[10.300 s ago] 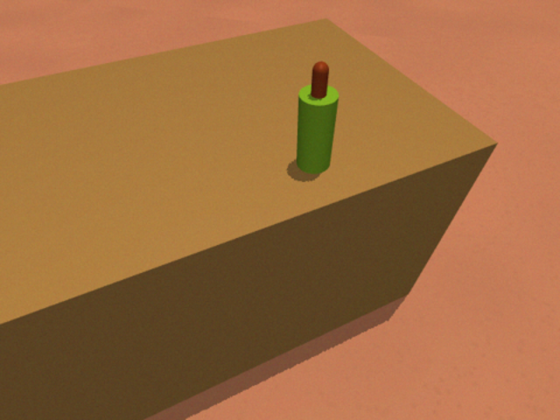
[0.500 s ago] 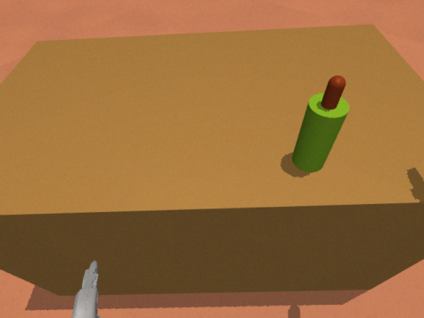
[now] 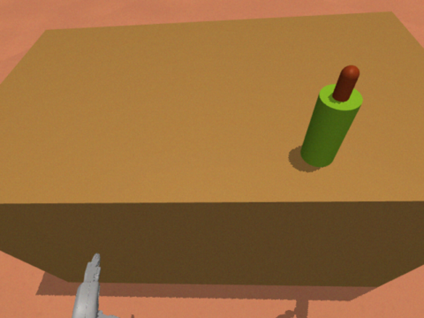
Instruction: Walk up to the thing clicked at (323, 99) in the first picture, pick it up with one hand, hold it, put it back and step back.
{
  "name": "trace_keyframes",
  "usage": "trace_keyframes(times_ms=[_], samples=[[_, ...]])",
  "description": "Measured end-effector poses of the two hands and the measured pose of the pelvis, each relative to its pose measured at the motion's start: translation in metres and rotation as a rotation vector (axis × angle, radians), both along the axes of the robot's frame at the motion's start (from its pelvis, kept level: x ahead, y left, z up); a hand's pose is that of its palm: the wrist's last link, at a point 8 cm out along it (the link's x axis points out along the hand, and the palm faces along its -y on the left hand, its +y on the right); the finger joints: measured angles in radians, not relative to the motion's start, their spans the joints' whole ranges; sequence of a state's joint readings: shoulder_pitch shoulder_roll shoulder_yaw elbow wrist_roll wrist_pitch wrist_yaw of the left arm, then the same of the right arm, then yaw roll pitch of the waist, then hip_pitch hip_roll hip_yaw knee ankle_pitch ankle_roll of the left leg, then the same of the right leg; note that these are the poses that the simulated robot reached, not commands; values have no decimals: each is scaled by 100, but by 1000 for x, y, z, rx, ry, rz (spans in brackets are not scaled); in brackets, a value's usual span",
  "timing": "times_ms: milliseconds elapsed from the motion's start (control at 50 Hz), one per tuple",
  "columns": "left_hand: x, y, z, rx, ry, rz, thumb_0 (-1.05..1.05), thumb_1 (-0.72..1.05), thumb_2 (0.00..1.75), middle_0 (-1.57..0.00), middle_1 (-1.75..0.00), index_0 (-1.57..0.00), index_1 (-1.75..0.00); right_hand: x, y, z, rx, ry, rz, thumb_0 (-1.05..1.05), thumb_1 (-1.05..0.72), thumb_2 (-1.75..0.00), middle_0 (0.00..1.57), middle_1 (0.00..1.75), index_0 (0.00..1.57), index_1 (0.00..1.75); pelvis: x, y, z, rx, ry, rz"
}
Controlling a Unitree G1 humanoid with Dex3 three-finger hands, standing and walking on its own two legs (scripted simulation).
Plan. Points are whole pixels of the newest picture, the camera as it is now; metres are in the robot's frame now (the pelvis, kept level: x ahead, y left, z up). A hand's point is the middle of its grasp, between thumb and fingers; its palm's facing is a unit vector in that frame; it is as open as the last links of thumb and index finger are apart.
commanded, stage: go down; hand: right
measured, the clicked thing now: (331, 118) +0.47 -0.20 +0.11
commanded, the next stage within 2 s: approach in 0.80 s
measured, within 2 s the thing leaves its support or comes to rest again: neither
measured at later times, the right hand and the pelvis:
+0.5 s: hand out of the picture +0.37 -0.40 +0.19, palm faces +0.19 +0.98 +0.01, open 17.5 cm; pelvis +0.00 +0.00 +0.00, yaw +0 degrees
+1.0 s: hand out of the picture +0.37 -0.39 +0.18, palm faces +0.19 +0.98 +0.01, open 17.5 cm; pelvis +0.00 +0.00 +0.00, yaw +0 degrees
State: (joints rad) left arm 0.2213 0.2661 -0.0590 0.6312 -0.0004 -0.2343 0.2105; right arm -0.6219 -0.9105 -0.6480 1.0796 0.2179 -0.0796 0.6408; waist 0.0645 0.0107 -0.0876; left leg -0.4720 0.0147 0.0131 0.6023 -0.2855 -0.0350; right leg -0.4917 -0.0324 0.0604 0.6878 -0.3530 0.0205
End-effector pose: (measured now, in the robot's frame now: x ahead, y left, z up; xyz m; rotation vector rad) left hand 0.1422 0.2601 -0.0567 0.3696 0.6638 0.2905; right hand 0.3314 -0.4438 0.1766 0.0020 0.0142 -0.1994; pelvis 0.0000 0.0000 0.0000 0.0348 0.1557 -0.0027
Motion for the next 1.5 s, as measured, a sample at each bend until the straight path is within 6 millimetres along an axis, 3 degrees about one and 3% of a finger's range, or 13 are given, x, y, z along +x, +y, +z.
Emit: trace_keyframes(times_ms=[320,440,740,1040,1160,1360,1500], samples=[[-5,-2,2,4,-8,5,-1,-54,6,-6,-5,-6,-5,15,1,2,7,-11,9,-2,56,-5,5,5,5,5,4,-4,-2,7,14,8],[-1,-5,1,-11,-19,4,-1,-54,6,-6,-5,-6,-5,13,0,9,-6,-7,3,-2,55,-5,5,5,5,5,4,-4,-2,6,12,9],[-10,-1,2,4,-4,-6,-1,-54,6,-6,-6,-6,-5,6,-2,-1,8,0,-4,-2,53,-5,5,5,5,5,-2,-1,-3,4,11,2],[-4,-12,2,-19,-35,-21,-1,-55,6,-6,-5,-6,-6,9,1,1,7,10,11,-1,54,-4,6,5,6,5,0,-3,-3,4,14,2],[-6,-10,-1,-16,-24,-32,-1,-55,6,-6,-5,-6,-6,19,18,-23,1,61,58,-1,54,-3,6,4,6,4,-3,-3,-6,3,26,2],[-15,-5,-7,-8,-8,-19,-1,-54,6,-7,-6,-6,-6,64,95,-95,81,51,162,-1,54,-4,6,4,6,5,-7,0,-18,1,77,13],[-28,5,-9,-2,3,20,-1,-53,5,-6,-6,-7,-5,87,129,-129,65,52,115,-2,55,-5,5,5,6,5,-12,1,-29,1,116,40]])
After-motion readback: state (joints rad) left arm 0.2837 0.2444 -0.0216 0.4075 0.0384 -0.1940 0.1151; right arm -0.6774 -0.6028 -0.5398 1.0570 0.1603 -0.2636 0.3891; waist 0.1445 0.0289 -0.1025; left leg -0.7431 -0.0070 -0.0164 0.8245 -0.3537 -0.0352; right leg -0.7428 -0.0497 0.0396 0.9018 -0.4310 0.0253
